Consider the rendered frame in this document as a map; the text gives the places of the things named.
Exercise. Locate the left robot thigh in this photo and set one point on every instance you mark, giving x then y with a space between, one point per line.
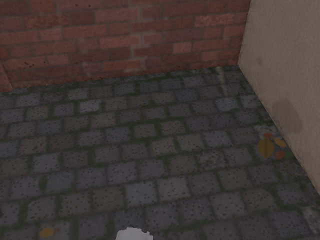
131 233

